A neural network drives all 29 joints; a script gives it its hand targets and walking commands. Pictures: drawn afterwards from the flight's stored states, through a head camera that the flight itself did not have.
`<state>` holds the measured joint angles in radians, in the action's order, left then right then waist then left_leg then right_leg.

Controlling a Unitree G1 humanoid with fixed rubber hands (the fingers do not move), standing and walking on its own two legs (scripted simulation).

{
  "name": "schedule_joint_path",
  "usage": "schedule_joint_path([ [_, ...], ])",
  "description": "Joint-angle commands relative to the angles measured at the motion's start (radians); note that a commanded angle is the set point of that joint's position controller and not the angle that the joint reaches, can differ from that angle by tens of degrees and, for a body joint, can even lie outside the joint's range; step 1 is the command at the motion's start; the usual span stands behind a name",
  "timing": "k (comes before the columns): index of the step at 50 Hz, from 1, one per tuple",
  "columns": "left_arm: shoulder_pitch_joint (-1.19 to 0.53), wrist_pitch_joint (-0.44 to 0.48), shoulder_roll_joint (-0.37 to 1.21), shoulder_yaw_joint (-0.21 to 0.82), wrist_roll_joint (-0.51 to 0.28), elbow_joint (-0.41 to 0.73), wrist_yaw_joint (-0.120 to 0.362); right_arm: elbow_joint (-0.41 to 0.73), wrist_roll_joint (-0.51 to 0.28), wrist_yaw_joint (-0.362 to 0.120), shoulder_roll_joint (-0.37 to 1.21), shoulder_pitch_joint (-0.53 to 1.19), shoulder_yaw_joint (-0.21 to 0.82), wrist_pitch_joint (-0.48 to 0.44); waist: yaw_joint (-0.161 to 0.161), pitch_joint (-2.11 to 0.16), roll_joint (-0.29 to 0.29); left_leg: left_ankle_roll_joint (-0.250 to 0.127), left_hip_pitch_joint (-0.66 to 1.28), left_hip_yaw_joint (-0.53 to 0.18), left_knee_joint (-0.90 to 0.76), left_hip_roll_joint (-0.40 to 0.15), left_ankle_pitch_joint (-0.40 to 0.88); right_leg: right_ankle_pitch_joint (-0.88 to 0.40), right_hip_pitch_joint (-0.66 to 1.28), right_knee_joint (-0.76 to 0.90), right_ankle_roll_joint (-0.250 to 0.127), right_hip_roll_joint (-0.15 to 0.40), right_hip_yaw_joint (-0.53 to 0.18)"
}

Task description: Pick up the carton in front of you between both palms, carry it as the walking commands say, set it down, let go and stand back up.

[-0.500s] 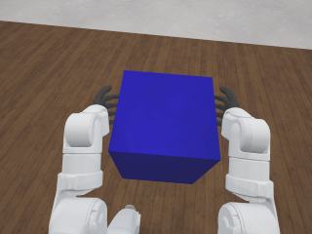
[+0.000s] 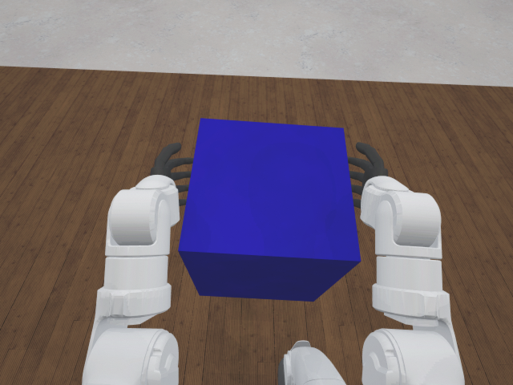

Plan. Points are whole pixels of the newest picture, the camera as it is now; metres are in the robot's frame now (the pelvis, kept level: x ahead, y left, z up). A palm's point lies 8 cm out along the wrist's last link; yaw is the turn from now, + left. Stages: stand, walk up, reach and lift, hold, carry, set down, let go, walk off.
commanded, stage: carry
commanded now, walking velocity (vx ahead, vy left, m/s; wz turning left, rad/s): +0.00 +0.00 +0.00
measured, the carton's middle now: (263, 220) +0.37 -0.02 +0.00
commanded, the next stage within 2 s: none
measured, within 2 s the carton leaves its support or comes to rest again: neither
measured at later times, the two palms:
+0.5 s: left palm (159, 114) +0.52 +0.15 +0.09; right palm (333, 107) +0.54 -0.14 +0.09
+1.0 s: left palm (143, 120) +0.49 +0.17 +0.11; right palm (330, 116) +0.50 -0.13 +0.11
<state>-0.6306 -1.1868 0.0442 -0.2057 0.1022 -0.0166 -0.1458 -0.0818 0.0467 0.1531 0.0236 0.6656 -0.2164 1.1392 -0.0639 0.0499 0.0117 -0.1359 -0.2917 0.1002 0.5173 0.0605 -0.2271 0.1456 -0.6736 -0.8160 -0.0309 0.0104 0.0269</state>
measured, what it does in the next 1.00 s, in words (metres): goes down: right foot, then left foot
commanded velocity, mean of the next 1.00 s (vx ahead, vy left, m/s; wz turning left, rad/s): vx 0.04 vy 0.00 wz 0.00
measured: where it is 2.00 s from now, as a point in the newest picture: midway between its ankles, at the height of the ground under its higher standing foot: (243, 281)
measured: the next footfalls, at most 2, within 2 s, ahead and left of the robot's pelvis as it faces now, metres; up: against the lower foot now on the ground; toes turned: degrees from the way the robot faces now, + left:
right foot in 0.12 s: +0.23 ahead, -0.08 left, -0.02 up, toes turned -3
left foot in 0.32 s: +0.15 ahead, +0.10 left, -0.01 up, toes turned +4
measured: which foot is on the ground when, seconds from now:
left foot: down 0.00-0.12, up 0.14-0.30, down 0.32-1.00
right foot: up 0.00-0.10, down 0.12-1.00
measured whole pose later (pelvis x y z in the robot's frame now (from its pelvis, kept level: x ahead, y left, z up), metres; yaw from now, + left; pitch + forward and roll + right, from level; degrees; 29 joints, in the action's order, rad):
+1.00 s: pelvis +0.15 +0.01 -0.02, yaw +2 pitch +2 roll +0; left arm -0.67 -1.24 0.02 -0.19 0.09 -0.21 -0.14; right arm -0.23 0.09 0.14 0.01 0.68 -0.20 1.21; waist 0.00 -0.09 -0.01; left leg -0.06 -0.27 0.06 0.61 0.03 -0.28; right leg 0.10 -0.35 -0.52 -0.05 0.00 0.10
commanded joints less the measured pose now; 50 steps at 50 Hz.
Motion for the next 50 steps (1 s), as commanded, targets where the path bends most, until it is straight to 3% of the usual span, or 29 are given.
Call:
schedule_joint_path([
  [1,-0.71,0.045,1.046,0.685,-0.419,0.141,0.196,0.144,-0.485,-0.297,1.121,0.673,0.697,0.018,-0.027,-0.561,0.115,0.003,0.477,-0.116,0.08,-0.187,1.02,-0.151,0.046,0.14,-0.006,-0.075,0.099],
  [3,-0.699,0.029,1.017,0.686,-0.421,0.131,0.204,0.127,-0.468,-0.292,1.088,0.639,0.695,0.026,-0.03,-0.539,0.112,0.001,0.457,-0.1,0.136,-0.175,0.929,-0.217,0.12,0.268,-0.015,-0.088,0.108],
  [5,-0.679,0.015,0.993,0.669,-0.411,0.093,0.219,0.091,-0.456,-0.294,1.065,0.618,0.693,0.034,0.029,-0.536,0.085,0.043,0.326,-0.054,0.252,-0.148,0.8,-0.418,0.384,0.499,-0.028,-0.075,0.112],
  [6,-0.669,0.008,0.98,0.652,-0.403,0.067,0.228,0.07,-0.451,-0.296,1.06,0.624,0.69,0.036,0.069,-0.539,0.046,0.073,0.186,-0.04,0.32,-0.128,0.605,-0.623,0.574,0.513,-0.037,-0.009,0.073],
  [7,-0.659,0.0,0.959,0.634,-0.399,0.04,0.238,0.046,-0.445,-0.298,1.057,0.635,0.686,0.04,0.093,-0.591,-0.072,0.103,-0.041,-0.044,0.434,-0.105,0.186,-1.206,0.827,0.304,-0.087,0.192,-0.102],
  [8,-0.669,-0.003,0.944,0.624,-0.392,-0.002,0.244,0.008,-0.445,-0.296,1.081,0.643,0.672,0.052,0.096,-0.673,-0.191,0.15,-0.254,-0.115,0.593,-0.019,-0.417,-1.526,1.034,0.182,-0.276,0.38,-0.303],
  [9,-0.636,-0.002,0.977,0.628,-0.409,-0.039,0.252,0.004,-0.439,-0.291,1.064,0.646,0.657,0.056,0.107,-0.704,-0.167,0.147,-0.266,-0.16,0.581,-0.023,-0.471,-1.375,1.004,0.223,-0.308,0.395,-0.331],
  [11,-0.696,0.004,1.043,0.628,-0.449,-0.006,0.271,0.016,-0.432,-0.285,1.104,0.691,0.646,0.054,0.092,-0.658,-0.089,0.14,-0.221,-0.147,0.4,-0.046,-0.403,-1.046,0.897,0.292,-0.234,0.304,-0.261],
  [12,-0.74,0.004,1.073,0.636,-0.47,0.018,0.277,0.024,-0.43,-0.28,1.124,0.703,0.642,0.05,0.081,-0.64,-0.089,0.138,-0.187,-0.145,0.265,-0.06,-0.345,-0.952,0.846,0.31,-0.199,0.274,-0.232],
  [13,-0.781,0.006,1.097,0.642,-0.489,0.041,0.281,0.036,-0.427,-0.275,1.141,0.72,0.641,0.047,0.084,-0.639,-0.106,0.137,-0.113,-0.121,0.193,-0.041,-0.293,-0.891,0.788,0.329,-0.174,0.252,-0.208],
  [16,-0.832,0.006,1.117,0.652,-0.518,0.092,0.281,0.065,-0.42,-0.256,1.162,0.712,0.643,0.039,0.079,-0.67,-0.118,0.133,0.02,-0.074,0.091,-0.026,-0.132,-0.849,0.722,0.319,-0.144,0.219,-0.129],
  [20,-0.819,0.001,1.093,0.668,-0.521,0.108,0.275,0.096,-0.413,-0.239,1.143,0.712,0.66,0.039,0.085,-0.654,-0.121,0.118,0.063,-0.112,0.019,-0.067,0.081,-0.963,0.743,0.28,-0.106,0.177,-0.1],
  [21,-0.795,-0.003,1.086,0.665,-0.517,0.094,0.273,0.086,-0.405,-0.237,1.13,0.697,0.658,0.041,0.087,-0.66,-0.09,0.107,0.078,-0.125,0.06,-0.089,0.182,-0.952,0.726,0.269,-0.101,0.17,-0.09],
  [26,-0.716,-0.008,1.074,0.636,-0.471,-0.006,0.275,0.007,-0.394,-0.263,1.115,0.637,0.64,0.051,0.077,-0.641,0.0,0.075,0.157,-0.156,0.11,-0.152,0.549,-0.75,0.589,0.219,-0.091,0.126,-0.047],
  [29,-0.739,-0.002,1.089,0.627,-0.463,-0.027,0.274,0.001,-0.409,-0.279,1.129,0.68,0.634,0.046,0.069,-0.611,0.013,0.062,0.168,-0.166,0.111,-0.176,0.617,-0.642,0.534,0.225,-0.085,0.107,-0.033],
  [37,-0.76,0.0,1.095,0.597,-0.462,-0.055,0.266,-0.015,-0.429,-0.284,1.136,0.718,0.606,0.043,0.063,-0.587,-0.002,0.062,0.133,-0.169,0.093,-0.188,0.496,-0.617,0.553,0.244,-0.084,0.132,-0.044],
  [44,-0.778,-0.004,1.097,0.582,-0.466,-0.058,0.265,-0.022,-0.432,-0.283,1.135,0.734,0.588,0.047,0.062,-0.56,-0.003,0.052,0.122,-0.174,0.042,-0.197,0.379,-0.446,0.546,0.295,-0.07,0.137,-0.051],
  [47,-0.774,-0.006,1.093,0.569,-0.46,-0.077,0.267,-0.043,-0.425,-0.285,1.131,0.729,0.576,0.05,0.062,-0.531,-0.003,0.05,0.097,-0.176,0.011,-0.192,0.258,-0.328,0.535,0.325,-0.065,0.139,-0.057],
  [50,-0.778,-0.006,1.088,0.554,-0.453,-0.101,0.271,-0.065,-0.414,-0.289,1.126,0.734,0.562,0.049,0.059,-0.469,0.009,0.035,0.041,-0.195,-0.058,-0.182,-0.139,0.092,0.467,0.359,-0.065,0.121,-0.054],
])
